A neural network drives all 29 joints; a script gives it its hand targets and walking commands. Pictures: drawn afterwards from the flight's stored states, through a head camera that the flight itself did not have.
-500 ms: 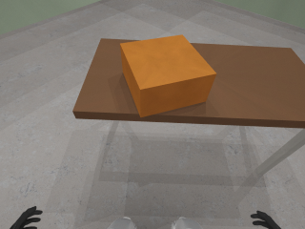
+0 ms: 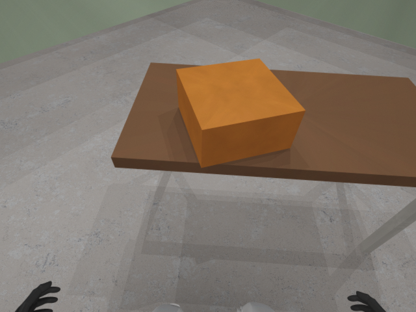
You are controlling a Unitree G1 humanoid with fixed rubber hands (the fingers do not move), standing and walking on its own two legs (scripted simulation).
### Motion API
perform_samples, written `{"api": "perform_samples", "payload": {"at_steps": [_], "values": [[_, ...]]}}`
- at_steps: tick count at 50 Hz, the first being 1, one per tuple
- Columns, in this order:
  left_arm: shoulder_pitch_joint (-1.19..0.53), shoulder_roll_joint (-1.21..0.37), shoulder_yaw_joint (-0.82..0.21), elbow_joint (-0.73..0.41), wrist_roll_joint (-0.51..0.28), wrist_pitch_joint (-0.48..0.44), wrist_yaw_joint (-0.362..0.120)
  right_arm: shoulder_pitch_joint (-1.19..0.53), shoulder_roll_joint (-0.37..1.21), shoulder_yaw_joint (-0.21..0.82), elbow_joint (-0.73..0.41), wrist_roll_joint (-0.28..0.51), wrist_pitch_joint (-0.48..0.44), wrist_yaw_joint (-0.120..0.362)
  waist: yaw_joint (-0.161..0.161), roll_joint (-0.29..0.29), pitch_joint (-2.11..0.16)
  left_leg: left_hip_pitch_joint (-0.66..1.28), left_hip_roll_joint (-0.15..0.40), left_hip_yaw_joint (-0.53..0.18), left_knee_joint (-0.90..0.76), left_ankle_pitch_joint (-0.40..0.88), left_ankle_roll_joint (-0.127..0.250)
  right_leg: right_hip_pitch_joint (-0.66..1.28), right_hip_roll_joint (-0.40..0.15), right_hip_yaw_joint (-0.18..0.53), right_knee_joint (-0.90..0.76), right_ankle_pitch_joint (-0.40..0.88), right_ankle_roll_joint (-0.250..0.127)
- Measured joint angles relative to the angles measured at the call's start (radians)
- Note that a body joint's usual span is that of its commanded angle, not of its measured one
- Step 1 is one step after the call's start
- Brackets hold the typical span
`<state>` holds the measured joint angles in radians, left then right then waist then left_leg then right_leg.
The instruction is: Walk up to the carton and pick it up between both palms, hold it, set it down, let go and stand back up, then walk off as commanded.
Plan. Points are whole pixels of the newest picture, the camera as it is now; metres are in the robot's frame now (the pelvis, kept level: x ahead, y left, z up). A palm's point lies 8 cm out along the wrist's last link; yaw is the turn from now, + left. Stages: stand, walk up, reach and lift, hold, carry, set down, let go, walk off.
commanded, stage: walk up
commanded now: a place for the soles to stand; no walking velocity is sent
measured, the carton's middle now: (232, 108) +0.68 -0.08 -0.01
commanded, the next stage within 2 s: none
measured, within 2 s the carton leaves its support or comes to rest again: neither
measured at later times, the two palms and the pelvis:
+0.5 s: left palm (55, 299) +0.16 +0.25 +0.00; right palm out of the picture +0.15 -0.40 -0.05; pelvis +0.06 -0.07 +0.04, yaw +3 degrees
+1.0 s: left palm (54, 271) +0.22 +0.31 -0.07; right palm (357, 246) +0.26 -0.31 -0.04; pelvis +0.15 -0.01 +0.03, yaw +4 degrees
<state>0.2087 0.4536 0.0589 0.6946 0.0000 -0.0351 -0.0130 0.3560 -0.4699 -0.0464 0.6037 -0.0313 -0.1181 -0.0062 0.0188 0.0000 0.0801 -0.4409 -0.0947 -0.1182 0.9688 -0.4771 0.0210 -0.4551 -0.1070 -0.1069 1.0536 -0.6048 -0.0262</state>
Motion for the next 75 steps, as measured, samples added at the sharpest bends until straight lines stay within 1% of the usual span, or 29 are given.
{"api": "perform_samples", "payload": {"at_steps": [2,5,8,10,11,13,14,16,18,20,23,27,30,33,38,41,42,43,44,46,48,51,54,56,57,58,60,67,75], "values": [[0.000,0.002,0.000,0.000,0.000,0.004,0.000,0.038,-0.001,0.000,0.001,0.000,-0.009,0.000,-0.013,-0.001,-0.010,0.000,-0.001,-0.007,-0.009,0.000,0.000,-0.050,0.011,0.009,0.103,0.015,0.000],[0.000,0.005,0.000,-0.001,0.000,-0.004,0.000,0.099,-0.001,0.000,0.001,0.000,-0.004,0.000,-0.036,-0.012,-0.019,0.006,-0.001,-0.025,-0.027,0.002,0.000,-0.105,0.016,0.011,0.147,0.016,0.000],[0.000,0.006,0.000,-0.001,0.000,-0.010,0.000,0.144,-0.001,0.000,0.000,0.000,0.001,0.000,-0.059,-0.025,-0.025,0.006,-0.001,-0.043,-0.030,-0.006,0.000,-0.139,0.016,0.012,0.091,0.016,0.000],[0.001,0.006,0.000,-0.001,0.000,-0.013,-0.002,0.162,0.000,0.000,0.000,0.000,0.008,0.000,-0.070,-0.034,-0.028,0.006,0.000,-0.053,-0.030,-0.016,0.000,-0.143,0.015,0.014,0.005,0.022,0.000],[0.001,0.006,0.000,-0.002,0.000,-0.018,-0.004,0.167,0.000,0.000,0.000,0.000,0.012,0.000,-0.070,-0.037,-0.030,0.006,0.001,-0.056,-0.027,-0.023,0.000,-0.133,0.015,0.014,-0.059,0.060,0.000],[0.002,0.006,0.003,-0.001,0.000,-0.034,-0.004,0.153,0.001,0.000,0.004,0.000,0.026,0.000,-0.062,-0.039,-0.019,0.005,0.008,-0.058,0.017,-0.035,0.000,-0.123,0.024,0.007,-0.087,0.227,-0.008],[0.003,0.005,0.003,-0.001,0.000,-0.040,-0.004,0.137,0.005,0.000,0.011,0.000,0.035,0.000,-0.061,-0.039,-0.007,-0.005,0.008,-0.058,0.082,-0.035,0.000,-0.110,0.025,0.001,-0.080,0.239,-0.013],[0.003,-0.002,0.002,-0.001,0.000,-0.039,-0.004,0.094,0.008,0.000,0.035,0.000,0.053,0.000,-0.059,-0.034,0.017,-0.026,0.007,-0.056,0.199,-0.031,0.000,-0.066,0.025,-0.013,-0.090,0.218,-0.023],[0.003,-0.015,0.002,-0.001,0.000,-0.033,-0.004,0.051,0.003,0.000,0.049,0.000,0.064,0.000,-0.052,-0.024,0.043,-0.030,0.009,-0.051,0.241,0.003,0.000,-0.009,0.025,-0.019,-0.136,0.219,-0.026],[0.004,-0.025,0.003,-0.001,0.000,-0.025,-0.004,0.028,-0.006,0.000,0.052,0.000,0.071,0.000,-0.040,-0.012,0.052,-0.030,0.017,-0.037,0.242,0.047,0.000,0.042,0.027,-0.022,-0.199,0.240,-0.026],[0.009,-0.028,0.003,-0.001,0.000,-0.023,-0.004,0.013,-0.017,0.000,0.052,0.000,0.075,0.000,-0.023,0.001,0.042,-0.030,0.023,-0.027,0.216,0.102,0.000,0.104,0.030,-0.022,-0.301,0.281,-0.026],[0.027,-0.028,0.003,-0.001,0.000,-0.024,-0.004,0.006,-0.026,-0.001,0.052,0.000,0.079,0.000,-0.009,0.013,0.010,-0.030,0.024,-0.027,0.123,0.122,0.000,0.164,0.031,-0.022,-0.420,0.326,-0.026],[0.043,-0.028,0.003,-0.001,0.000,-0.024,-0.005,0.003,-0.025,-0.001,0.053,0.000,0.081,0.000,-0.001,0.016,-0.012,-0.030,0.028,-0.026,0.033,0.122,0.000,0.196,0.031,-0.023,-0.475,0.341,-0.027],[0.058,-0.028,0.002,-0.001,0.000,-0.021,-0.012,-0.002,-0.019,-0.001,0.053,0.000,0.080,0.000,0.007,0.016,-0.027,-0.030,0.040,-0.008,-0.065,0.122,0.000,0.216,0.032,-0.023,-0.499,0.336,-0.027],[0.068,-0.028,0.002,-0.001,0.000,-0.007,-0.029,-0.011,-0.006,-0.001,0.053,0.000,0.061,0.007,0.013,0.017,-0.052,-0.023,0.068,0.064,-0.250,0.125,0.000,0.220,0.032,-0.026,-0.477,0.291,-0.027],[0.068,-0.028,0.003,0.000,0.000,-0.002,-0.030,-0.010,0.000,-0.001,0.053,0.000,0.031,0.007,0.012,0.017,-0.055,0.011,0.069,0.083,-0.366,0.190,0.000,0.201,0.031,-0.026,-0.384,0.220,-0.027],[0.068,-0.028,0.002,0.000,0.000,0.001,-0.030,-0.012,0.003,-0.001,0.053,0.000,0.021,0.007,0.010,0.010,-0.042,0.012,0.064,0.088,-0.351,0.275,0.002,0.192,0.021,-0.025,-0.325,0.186,-0.027],[0.068,-0.028,0.002,0.001,0.000,0.008,-0.030,-0.014,0.008,-0.001,0.054,0.000,0.015,0.007,0.007,0.004,-0.023,0.011,0.062,0.092,-0.313,0.315,0.004,0.180,0.020,-0.016,-0.245,0.146,-0.027],[0.068,-0.027,0.002,0.001,0.000,0.020,-0.030,-0.016,0.018,-0.001,0.054,0.000,0.015,0.007,0.004,-0.005,-0.008,0.011,0.058,0.095,-0.275,0.298,0.007,0.158,0.022,-0.003,-0.153,0.114,-0.027],[0.068,-0.027,0.002,0.000,0.000,0.035,-0.030,-0.012,0.042,-0.001,0.054,0.000,0.023,0.007,0.001,-0.025,0.004,0.011,0.054,0.097,-0.241,0.250,0.010,0.098,0.026,0.008,-0.013,0.105,-0.027],[0.068,-0.026,0.002,-0.001,0.000,0.040,-0.030,-0.009,0.065,-0.001,0.053,0.000,0.031,0.007,0.002,-0.043,0.008,0.010,0.053,0.097,-0.239,0.235,0.010,0.048,0.026,0.009,0.027,0.104,-0.027],[0.069,-0.026,0.002,-0.001,0.000,0.040,-0.030,-0.009,0.083,-0.001,0.053,0.000,0.037,0.007,0.002,-0.061,0.012,0.010,0.053,0.098,-0.238,0.226,0.010,0.012,0.025,0.009,-0.016,0.103,-0.027],[0.069,-0.026,0.002,-0.001,0.000,0.040,-0.030,-0.020,0.085,-0.001,0.053,0.000,0.047,0.007,0.002,-0.066,0.021,0.009,0.053,0.098,-0.224,0.208,0.010,0.016,0.025,0.010,-0.112,0.103,-0.027],[0.069,-0.026,0.002,-0.002,0.000,0.039,-0.028,-0.037,0.083,-0.001,0.053,0.000,0.060,0.007,0.003,-0.067,0.030,0.009,0.053,0.099,-0.200,0.189,0.008,0.050,0.025,0.011,-0.210,0.137,-0.026],[0.069,-0.026,0.002,0.000,0.000,0.036,-0.027,-0.052,0.082,-0.001,0.054,0.000,0.070,0.007,0.002,-0.064,0.037,0.010,0.055,0.098,-0.183,0.175,0.005,0.060,0.027,0.009,-0.231,0.197,-0.025],[0.069,-0.026,0.001,0.004,0.000,0.032,-0.025,-0.068,0.082,-0.001,0.054,0.000,0.081,0.007,0.002,-0.059,0.039,0.010,0.060,0.096,-0.168,0.162,0.005,0.059,0.031,0.009,-0.223,0.222,-0.020],[0.069,-0.026,-0.001,0.006,0.000,0.022,-0.022,-0.092,0.086,-0.001,0.053,0.000,0.093,0.007,0.002,-0.055,0.036,0.010,0.061,0.095,-0.147,0.128,0.005,0.059,0.034,0.009,-0.210,0.216,-0.013],[0.069,-0.026,-0.011,0.006,0.000,-0.004,-0.019,-0.120,0.075,-0.001,0.053,0.000,0.045,0.007,0.001,-0.039,0.002,0.011,0.061,0.095,-0.178,0.137,-0.005,0.050,0.034,0.009,-0.217,0.196,-0.009],[0.069,-0.026,-0.024,0.006,0.000,-0.019,-0.011,-0.169,0.076,-0.001,0.053,0.000,0.058,0.007,0.001,-0.038,-0.012,0.011,0.062,0.095,-0.178,0.125,-0.009,0.053,0.034,0.009,-0.223,0.186,-0.002]]}}
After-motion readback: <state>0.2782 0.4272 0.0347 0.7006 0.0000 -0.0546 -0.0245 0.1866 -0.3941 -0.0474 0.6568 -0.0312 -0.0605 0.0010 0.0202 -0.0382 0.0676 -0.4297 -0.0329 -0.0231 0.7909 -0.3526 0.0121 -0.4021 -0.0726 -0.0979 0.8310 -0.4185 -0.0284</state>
